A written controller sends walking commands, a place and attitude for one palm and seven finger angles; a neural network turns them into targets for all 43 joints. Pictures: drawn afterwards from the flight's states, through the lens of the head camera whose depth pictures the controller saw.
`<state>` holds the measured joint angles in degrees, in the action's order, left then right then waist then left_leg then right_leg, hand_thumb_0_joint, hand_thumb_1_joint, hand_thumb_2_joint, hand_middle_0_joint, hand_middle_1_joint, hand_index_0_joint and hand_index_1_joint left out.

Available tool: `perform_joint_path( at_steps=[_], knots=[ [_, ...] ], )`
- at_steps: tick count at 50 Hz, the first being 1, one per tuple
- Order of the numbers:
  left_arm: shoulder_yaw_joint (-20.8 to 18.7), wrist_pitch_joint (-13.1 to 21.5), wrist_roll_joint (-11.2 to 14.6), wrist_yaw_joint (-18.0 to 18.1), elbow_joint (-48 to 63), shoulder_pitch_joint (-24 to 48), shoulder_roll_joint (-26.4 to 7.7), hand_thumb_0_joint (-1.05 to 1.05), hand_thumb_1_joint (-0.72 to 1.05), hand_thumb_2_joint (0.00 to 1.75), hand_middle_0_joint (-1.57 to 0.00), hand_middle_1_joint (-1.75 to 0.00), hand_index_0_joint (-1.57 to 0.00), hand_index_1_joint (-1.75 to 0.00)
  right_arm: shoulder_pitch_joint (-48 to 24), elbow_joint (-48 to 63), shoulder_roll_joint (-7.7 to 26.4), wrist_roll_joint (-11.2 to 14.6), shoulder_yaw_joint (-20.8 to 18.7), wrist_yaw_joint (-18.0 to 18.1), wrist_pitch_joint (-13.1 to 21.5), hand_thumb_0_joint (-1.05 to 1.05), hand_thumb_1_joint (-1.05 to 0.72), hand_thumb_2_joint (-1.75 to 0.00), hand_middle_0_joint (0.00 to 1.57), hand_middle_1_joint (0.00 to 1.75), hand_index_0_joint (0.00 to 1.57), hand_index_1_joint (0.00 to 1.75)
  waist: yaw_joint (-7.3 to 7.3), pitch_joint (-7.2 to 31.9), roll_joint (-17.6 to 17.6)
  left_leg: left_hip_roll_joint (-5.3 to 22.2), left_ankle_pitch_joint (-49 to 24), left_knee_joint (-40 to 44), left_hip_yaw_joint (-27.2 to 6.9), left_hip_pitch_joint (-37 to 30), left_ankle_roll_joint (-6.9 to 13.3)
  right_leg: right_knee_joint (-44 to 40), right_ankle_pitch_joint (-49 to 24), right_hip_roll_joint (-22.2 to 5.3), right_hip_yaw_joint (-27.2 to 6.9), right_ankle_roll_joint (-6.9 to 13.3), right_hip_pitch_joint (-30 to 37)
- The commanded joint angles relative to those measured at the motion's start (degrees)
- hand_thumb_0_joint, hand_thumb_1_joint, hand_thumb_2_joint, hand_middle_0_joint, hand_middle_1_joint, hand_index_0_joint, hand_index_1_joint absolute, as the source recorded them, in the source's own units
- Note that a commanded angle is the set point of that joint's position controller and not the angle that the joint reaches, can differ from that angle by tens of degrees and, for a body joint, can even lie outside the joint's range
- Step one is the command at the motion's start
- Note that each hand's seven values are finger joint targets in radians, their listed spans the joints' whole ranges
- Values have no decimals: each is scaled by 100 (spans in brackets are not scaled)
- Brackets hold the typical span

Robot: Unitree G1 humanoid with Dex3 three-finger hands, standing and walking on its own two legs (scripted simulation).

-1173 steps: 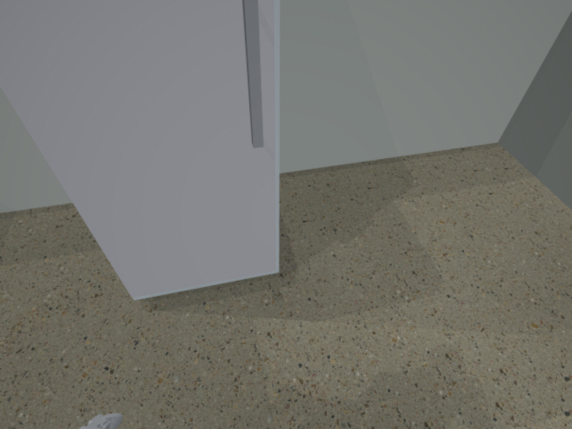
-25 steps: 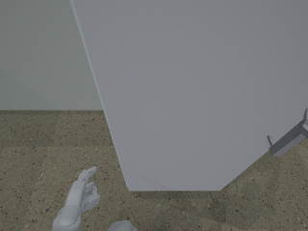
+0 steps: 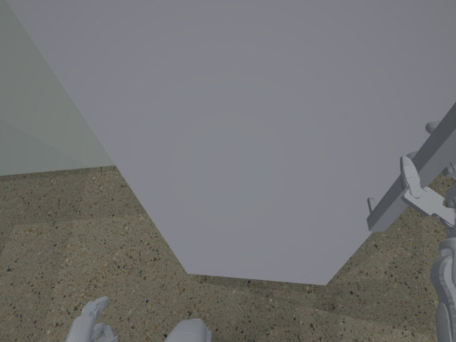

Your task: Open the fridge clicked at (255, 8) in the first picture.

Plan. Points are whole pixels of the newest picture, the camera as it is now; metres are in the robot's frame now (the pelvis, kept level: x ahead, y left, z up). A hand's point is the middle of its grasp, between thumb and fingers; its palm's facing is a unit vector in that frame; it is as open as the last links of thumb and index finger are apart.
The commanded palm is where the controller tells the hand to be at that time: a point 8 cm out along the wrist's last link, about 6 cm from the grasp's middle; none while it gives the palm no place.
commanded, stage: walk backward, drawing the door open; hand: right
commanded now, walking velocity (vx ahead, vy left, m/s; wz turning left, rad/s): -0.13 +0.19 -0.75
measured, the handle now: (413, 162) +0.37 -0.22 +0.14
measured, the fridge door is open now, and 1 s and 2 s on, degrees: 9 51 76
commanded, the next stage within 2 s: stop walking and hold the door back in 1.62 s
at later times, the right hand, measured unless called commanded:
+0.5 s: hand (410, 311) +0.17 -0.16 +0.16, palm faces +0.35 +0.90 -0.25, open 6.9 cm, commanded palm +0.12 -0.20 +0.16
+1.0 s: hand out of the picture +0.01 -0.04 +0.17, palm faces +0.37 +0.92 -0.14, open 7.1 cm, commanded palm -0.04 -0.08 +0.16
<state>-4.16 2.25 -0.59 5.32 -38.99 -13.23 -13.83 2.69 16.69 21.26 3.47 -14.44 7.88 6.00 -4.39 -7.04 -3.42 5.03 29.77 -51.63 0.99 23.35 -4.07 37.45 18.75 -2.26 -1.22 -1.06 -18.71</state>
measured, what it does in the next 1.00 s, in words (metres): walks backwards, turning right: left foot, then right foot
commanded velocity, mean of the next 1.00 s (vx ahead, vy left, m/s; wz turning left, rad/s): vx -0.22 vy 0.21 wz -0.50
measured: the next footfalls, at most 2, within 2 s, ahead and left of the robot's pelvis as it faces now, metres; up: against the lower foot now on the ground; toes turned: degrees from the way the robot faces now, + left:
left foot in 0.38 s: -0.01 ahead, +0.11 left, +0.00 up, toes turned -8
right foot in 0.76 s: -0.17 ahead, -0.04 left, +0.00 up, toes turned -22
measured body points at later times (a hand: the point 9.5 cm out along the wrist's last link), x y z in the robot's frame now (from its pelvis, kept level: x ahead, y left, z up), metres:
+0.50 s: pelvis -0.08 +0.05 +0.02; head -0.04 +0.07 +0.47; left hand +0.14 +0.23 -0.08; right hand +0.14 -0.20 +0.18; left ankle -0.05 +0.11 -0.72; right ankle -0.07 -0.09 -0.67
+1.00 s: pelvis -0.17 +0.16 +0.02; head -0.14 +0.13 +0.47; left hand +0.05 +0.26 -0.08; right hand -0.02 -0.09 +0.17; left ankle -0.07 +0.31 -0.67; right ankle -0.20 -0.03 -0.72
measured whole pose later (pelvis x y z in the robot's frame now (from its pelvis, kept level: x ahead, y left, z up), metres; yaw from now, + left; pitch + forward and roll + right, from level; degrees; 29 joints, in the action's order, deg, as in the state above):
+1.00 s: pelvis -0.17 +0.16 +0.02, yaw -28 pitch +0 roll +4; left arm 1.8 7.3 -2.1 1.1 -37.4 -12.3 -5.4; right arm 14.7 27.8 12.7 0.0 6.8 1.6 5.5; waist -0.9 -5.1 2.0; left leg -0.3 19.8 -48.4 -2.0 24.0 -4.1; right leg 20.5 6.8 -7.4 -9.8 -5.6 -14.3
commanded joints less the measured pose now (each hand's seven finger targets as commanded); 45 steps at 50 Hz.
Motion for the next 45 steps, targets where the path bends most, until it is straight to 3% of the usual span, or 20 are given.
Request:
perform_joint_path(
  at_steps=[1,5,12,17,18,19,20,21,22,25,31,35,36,37,38,39,40,41,43,45],
  knots=[
    [-79,618,-1,-205,678,464,-633,0,90,90,-20,-30,-20,-30,-1502,2059,979,-237,-567,31,581,0,-90,-90,45,140,45,140,239,2038,2538,-491,-42,-1269,-143,910,-14,-1089,-5893,-1313,-1741,655,2131],
    [83,702,-5,-207,702,584,-314,0,90,90,-20,-30,-20,-30,-1369,2205,559,-132,-109,-105,471,0,-90,-90,45,140,45,140,310,2137,2240,-694,-595,-751,-119,553,22,-1411,-4284,-1093,-1600,676,1975],
    [358,817,-82,-97,751,705,-185,0,90,90,-20,-30,-20,-30,-897,2068,376,26,168,-63,328,0,-90,-90,45,140,45,140,392,2199,1680,-869,-583,726,-221,-171,156,-1585,-4519,-1330,-1591,975,2018],
    [452,602,-77,-128,986,1031,-199,0,90,90,-20,-30,-20,-30,-389,1979,383,21,188,-51,275,0,-90,-90,45,140,45,140,540,2240,934,-747,-2193,3213,-246,-1722,207,-1275,-3020,-914,-1259,570,1150],
    [469,528,-42,-139,1060,1068,-149,0,90,90,-20,-30,-20,-30,-326,1952,398,-10,209,-68,280,0,-90,-90,45,140,45,140,523,2183,408,-401,-2861,3616,-436,-2001,291,-965,-2057,-521,-971,309,725],
    [498,436,-12,-147,1171,1080,-21,0,90,90,-20,-30,-20,-30,-239,1941,580,-62,144,-85,276,0,-90,-90,45,140,45,140,463,2092,-752,503,-3870,3666,-1226,-2164,624,-220,-274,157,-242,-33,-71],
    [496,409,3,-113,1242,1182,-42,0,90,90,-20,-30,-20,-30,-232,1855,660,-84,-24,-93,272,0,-90,-90,45,140,45,140,543,1789,-1033,1264,-4170,3650,-1856,-1473,1109,936,1030,600,-120,-186,-589],
    [335,404,28,-113,1099,1002,-173,0,90,90,-20,-30,-20,-30,1,1583,417,-58,-35,-100,233,0,-90,-90,45,140,45,140,505,1974,-1271,1439,-4221,3477,-1555,-1335,1185,2065,1128,626,-398,-176,-621],
    [263,388,28,-101,1091,1083,-233,0,90,90,-20,-30,-20,-30,181,1561,396,-65,-50,-54,184,0,-90,-90,45,140,45,140,507,1978,-945,1382,-4752,3319,-1444,-1396,1070,2390,1175,578,-477,-194,-787],
    [511,322,-110,-25,1161,1233,90,0,90,90,-20,-30,-20,-30,418,1761,100,-182,144,-61,379,0,-90,-90,45,140,45,140,443,2058,-63,1074,-5656,2809,-479,-2068,1207,2438,867,442,-90,-245,-1163],
    [345,386,-187,103,1371,886,-51,0,90,90,-20,-30,-20,-30,748,2422,-165,-167,509,-87,499,0,-90,-90,45,140,45,140,566,2036,-502,1134,-4830,3114,-280,-2362,1365,897,1198,338,502,-60,-689],
    [271,452,-185,90,1402,416,-115,0,90,90,-20,-30,-20,-30,587,2778,-350,-136,907,-180,518,0,-90,-90,45,140,45,140,297,2212,-45,689,-4273,2639,378,-2174,1079,-1093,-93,280,698,-67,314],
    [234,470,-177,81,1402,243,-176,0,90,90,-20,-30,-20,-30,350,2892,-386,-112,1069,-214,543,0,-90,-90,45,140,45,140,118,2136,426,404,-3706,1978,629,-1552,792,-1721,-852,103,386,-15,1007],
    [128,511,-184,80,1465,301,-408,0,90,90,-20,-30,-20,-30,264,2950,-376,-107,1229,-241,586,0,-90,-90,45,140,45,140,57,1903,1396,-184,-2278,992,848,-59,338,-2128,-2617,-1058,-1287,357,1934],
    [108,626,-265,2,1387,348,-469,0,90,90,-20,-30,-20,-30,57,2999,-395,-209,1413,-292,669,0,-90,-90,45,140,45,140,198,1832,2169,-538,179,-285,302,1385,97,-2185,-5169,-2644,-3420,1051,2543],
    [138,691,-332,-99,1229,504,-438,0,90,90,-20,-30,-20,-30,167,2796,-262,-419,1332,-387,713,0,-90,-90,45,140,45,140,382,1742,1390,-405,59,-1161,-351,1300,176,-2172,-5127,-3006,-3544,1366,2154],
    [188,715,-357,-149,1240,617,-344,0,90,90,-20,-30,-20,-30,202,2842,-531,-389,1557,-548,691,0,-90,-90,45,140,45,140,304,1376,1089,-281,-331,-1420,-611,1101,165,-2365,-4219,-2781,-3311,1318,1350],
    [130,755,-323,-149,1206,677,-399,0,90,90,-20,-30,-20,-30,185,2969,-463,-370,1475,-615,713,0,-90,-90,45,140,45,140,334,1048,1246,-201,-591,-1362,-712,1142,72,-2386,-3612,-2536,-2838,1221,1020],
    [69,797,-252,-201,953,739,-440,0,90,90,-20,-30,-20,-30,249,2792,-527,-439,1515,-565,690,0,-90,-90,45,140,45,140,463,851,1278,-254,-1109,-1020,-564,1087,32,-2124,-3280,-2017,-1799,933,1089],
    [54,805,-170,-267,914,637,-431,0,90,90,-20,-30,-20,-30,313,2633,-925,-364,1874,-596,517,0,-90,-90,45,140,45,140,418,1159,1523,-539,-1324,-414,-270,166,31,-2245,-2270,-1376,-1171,519,812]
  ],
)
